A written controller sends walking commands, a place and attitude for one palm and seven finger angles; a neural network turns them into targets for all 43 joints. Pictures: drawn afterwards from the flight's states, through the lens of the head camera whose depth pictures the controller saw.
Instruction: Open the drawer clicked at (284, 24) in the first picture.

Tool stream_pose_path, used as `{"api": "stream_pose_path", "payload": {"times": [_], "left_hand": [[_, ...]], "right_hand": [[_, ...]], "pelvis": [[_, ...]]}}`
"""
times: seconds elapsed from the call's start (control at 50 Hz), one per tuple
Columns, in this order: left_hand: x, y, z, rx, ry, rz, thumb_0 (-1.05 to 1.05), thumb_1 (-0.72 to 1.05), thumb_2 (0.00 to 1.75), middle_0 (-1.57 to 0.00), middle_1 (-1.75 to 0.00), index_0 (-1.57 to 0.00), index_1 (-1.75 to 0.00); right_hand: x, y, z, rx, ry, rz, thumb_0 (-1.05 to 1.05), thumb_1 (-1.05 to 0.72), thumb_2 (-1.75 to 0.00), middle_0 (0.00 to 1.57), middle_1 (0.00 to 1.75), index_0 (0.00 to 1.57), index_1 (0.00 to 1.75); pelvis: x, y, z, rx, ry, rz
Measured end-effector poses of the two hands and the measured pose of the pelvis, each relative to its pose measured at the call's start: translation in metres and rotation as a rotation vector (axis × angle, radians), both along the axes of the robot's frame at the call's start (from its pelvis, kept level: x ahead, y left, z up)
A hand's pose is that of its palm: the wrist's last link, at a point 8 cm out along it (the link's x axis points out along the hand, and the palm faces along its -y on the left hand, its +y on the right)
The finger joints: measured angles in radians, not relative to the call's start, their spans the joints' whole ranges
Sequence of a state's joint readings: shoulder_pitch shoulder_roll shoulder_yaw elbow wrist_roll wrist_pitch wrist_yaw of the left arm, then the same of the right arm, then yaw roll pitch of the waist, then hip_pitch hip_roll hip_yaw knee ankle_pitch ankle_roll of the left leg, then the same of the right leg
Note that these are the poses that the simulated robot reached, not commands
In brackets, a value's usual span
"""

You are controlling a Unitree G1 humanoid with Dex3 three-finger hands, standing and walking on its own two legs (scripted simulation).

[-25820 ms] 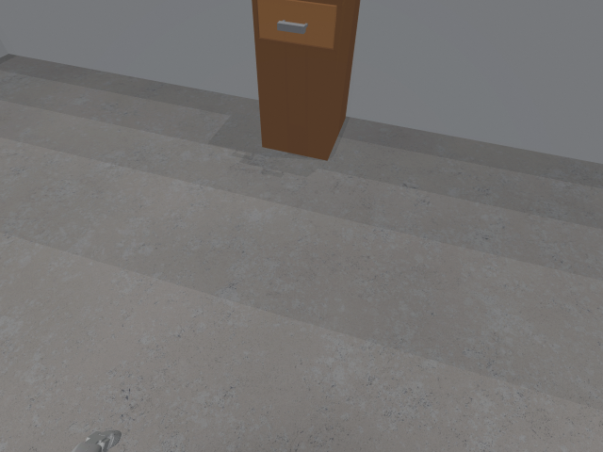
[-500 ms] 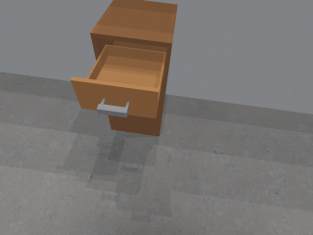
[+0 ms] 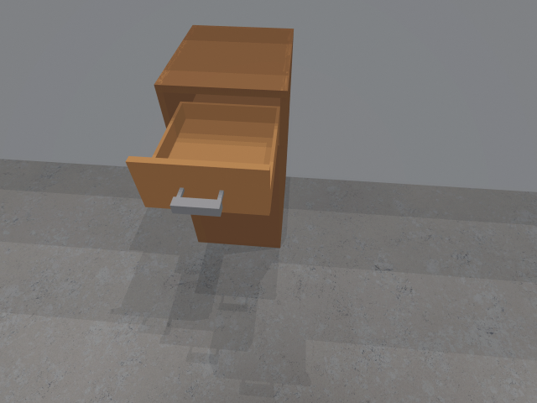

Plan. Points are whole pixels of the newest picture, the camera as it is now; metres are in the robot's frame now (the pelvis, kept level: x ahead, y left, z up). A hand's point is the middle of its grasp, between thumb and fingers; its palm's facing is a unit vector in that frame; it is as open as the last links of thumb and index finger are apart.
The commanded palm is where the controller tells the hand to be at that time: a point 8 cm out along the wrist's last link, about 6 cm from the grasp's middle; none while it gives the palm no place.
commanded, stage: let the arm hang, fingers relaxed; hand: left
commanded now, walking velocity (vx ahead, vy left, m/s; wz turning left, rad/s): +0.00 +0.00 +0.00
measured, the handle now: (199, 199) +0.56 +0.20 -0.10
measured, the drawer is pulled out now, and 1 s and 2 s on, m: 0.30 0.30 0.30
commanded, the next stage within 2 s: look to check the result in 0.22 s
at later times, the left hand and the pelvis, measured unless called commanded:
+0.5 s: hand out of the picture -0.02 +0.14 -0.18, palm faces +0.06 -0.98 -0.17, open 7.4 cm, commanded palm none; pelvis +0.01 -0.01 +0.00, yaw +0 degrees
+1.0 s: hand out of the picture +0.01 +0.13 -0.17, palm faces +0.07 -0.98 -0.16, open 7.4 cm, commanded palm none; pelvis +0.02 -0.02 +0.00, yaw +1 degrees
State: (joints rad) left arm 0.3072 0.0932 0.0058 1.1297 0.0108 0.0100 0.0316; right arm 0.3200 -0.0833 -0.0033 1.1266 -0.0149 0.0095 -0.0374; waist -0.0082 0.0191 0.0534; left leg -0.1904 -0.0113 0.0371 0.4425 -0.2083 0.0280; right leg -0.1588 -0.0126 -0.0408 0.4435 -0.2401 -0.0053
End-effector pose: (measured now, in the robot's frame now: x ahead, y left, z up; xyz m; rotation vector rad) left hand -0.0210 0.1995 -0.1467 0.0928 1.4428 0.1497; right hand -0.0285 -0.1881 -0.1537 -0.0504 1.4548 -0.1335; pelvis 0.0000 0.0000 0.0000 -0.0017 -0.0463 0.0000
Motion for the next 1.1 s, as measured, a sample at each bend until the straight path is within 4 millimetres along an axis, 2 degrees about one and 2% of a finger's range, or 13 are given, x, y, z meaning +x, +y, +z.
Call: {"api": "stream_pose_path", "payload": {"times": [0.12,0.3,0.48,0.76,1.1], "left_hand": [[0.003,-0.001,-0.001,0.000,-0.003,0.000,0.01,0.91,0.90,-0.20,-0.30,-0.20,-0.30],[-0.005,0.000,0.001,0.011,0.027,0.018,0.00,0.91,0.90,-0.20,-0.30,-0.19,-0.30],[-0.008,-0.005,0.001,0.010,0.052,0.026,0.00,0.91,0.90,-0.20,-0.30,-0.19,-0.30],[0.008,-0.015,0.001,0.005,0.027,0.025,0.00,0.90,0.90,-0.20,-0.30,-0.19,-0.30],[0.023,-0.018,0.002,0.013,0.015,0.025,0.00,0.90,0.90,-0.20,-0.30,-0.19,-0.30]], "right_hand": [[-0.003,-0.002,0.001,-0.009,0.002,-0.013,0.00,-0.90,-0.90,0.20,0.30,0.20,0.30],[-0.008,-0.012,0.002,-0.025,0.035,-0.007,0.00,-0.90,-0.90,0.20,0.30,0.20,0.30],[-0.001,-0.020,0.003,-0.033,0.040,0.004,0.00,-0.90,-0.90,0.20,0.30,0.20,0.30],[0.023,-0.025,0.002,-0.027,0.008,0.016,0.00,-0.91,-0.90,0.20,0.30,0.20,0.30],[0.031,-0.033,0.003,-0.035,0.015,0.016,0.00,-0.91,-0.90,0.20,0.30,0.20,0.30]], "pelvis": [[0.001,-0.001,0.000,0.000,0.004,-0.002],[0.004,-0.004,0.000,0.001,0.010,0.004],[0.008,-0.009,0.000,0.001,0.011,0.008],[0.016,-0.016,0.001,0.002,0.014,0.010],[0.026,-0.021,0.001,0.004,0.015,0.011]]}}
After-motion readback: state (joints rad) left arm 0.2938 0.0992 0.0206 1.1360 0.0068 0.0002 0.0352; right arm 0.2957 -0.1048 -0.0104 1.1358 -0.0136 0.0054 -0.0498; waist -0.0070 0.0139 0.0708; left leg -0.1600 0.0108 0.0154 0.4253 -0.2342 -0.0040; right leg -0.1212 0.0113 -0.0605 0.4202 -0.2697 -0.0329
